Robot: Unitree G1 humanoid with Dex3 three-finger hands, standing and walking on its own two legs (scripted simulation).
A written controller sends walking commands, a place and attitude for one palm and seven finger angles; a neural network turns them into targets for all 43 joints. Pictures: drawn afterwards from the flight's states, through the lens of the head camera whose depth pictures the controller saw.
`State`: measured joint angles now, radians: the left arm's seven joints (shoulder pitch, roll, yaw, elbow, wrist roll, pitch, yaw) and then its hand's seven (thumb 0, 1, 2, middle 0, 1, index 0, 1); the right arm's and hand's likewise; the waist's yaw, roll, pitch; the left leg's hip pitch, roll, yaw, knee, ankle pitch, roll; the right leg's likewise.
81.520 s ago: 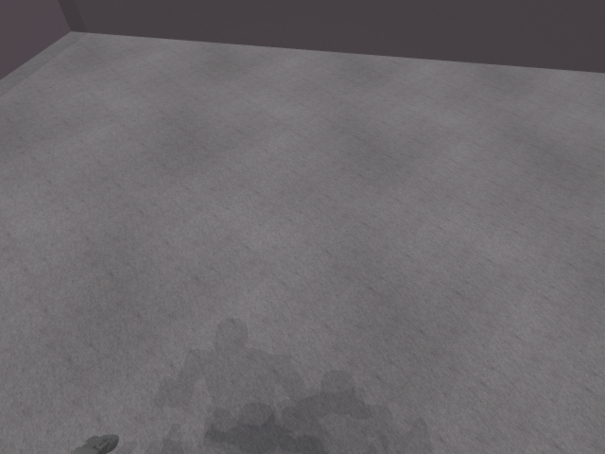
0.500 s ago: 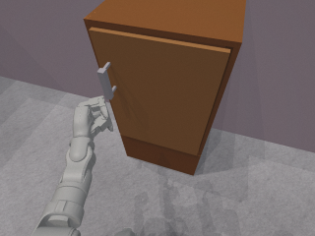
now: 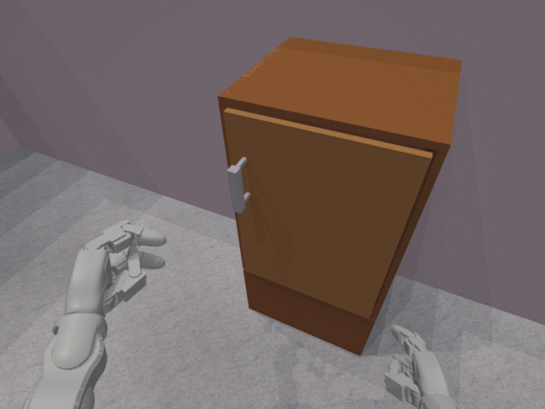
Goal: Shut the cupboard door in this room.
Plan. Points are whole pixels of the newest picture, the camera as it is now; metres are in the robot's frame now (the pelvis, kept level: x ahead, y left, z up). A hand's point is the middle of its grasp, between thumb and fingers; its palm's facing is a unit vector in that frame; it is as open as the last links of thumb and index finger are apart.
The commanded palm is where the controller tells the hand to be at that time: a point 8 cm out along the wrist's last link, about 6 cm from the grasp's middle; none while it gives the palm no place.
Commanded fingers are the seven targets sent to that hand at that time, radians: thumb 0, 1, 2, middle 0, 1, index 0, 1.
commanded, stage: draw the hand back to the body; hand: left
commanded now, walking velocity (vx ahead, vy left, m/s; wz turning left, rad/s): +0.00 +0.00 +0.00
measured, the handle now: (240, 184) +0.60 +0.15 -0.04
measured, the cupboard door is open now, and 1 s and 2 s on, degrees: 0 0 0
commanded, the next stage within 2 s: step back with the hand held close in 0.66 s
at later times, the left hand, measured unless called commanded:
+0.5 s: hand (51, 303) +0.18 +0.27 +0.15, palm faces +0.47 -0.79 -0.39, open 7.2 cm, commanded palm +0.13 +0.30 +0.18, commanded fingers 0.00 0.90 0.90 -0.20 -0.30 -0.20 -0.30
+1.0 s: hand (55, 300) +0.18 +0.26 +0.16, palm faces +0.40 -0.79 -0.46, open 7.4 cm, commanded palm +0.13 +0.30 +0.18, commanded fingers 0.00 0.90 0.90 -0.20 -0.30 -0.20 -0.30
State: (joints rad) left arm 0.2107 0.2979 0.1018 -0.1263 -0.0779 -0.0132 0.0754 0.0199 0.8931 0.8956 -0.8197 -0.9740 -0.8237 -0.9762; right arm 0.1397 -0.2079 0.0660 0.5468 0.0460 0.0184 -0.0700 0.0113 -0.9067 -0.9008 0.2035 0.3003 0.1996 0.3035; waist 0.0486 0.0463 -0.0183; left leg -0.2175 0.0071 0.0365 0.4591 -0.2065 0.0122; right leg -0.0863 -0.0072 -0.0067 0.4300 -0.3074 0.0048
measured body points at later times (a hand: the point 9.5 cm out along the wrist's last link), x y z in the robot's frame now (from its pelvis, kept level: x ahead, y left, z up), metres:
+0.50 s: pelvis +0.00 +0.00 +0.00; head -0.03 -0.03 +0.45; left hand +0.15 +0.31 +0.18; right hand +0.19 -0.22 -0.08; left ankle +0.03 +0.11 -0.74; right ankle -0.05 -0.12 -0.74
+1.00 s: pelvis -0.01 +0.00 +0.00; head -0.02 -0.02 +0.45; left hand +0.16 +0.30 +0.18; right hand +0.18 -0.24 -0.09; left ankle +0.03 +0.11 -0.74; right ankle -0.05 -0.12 -0.74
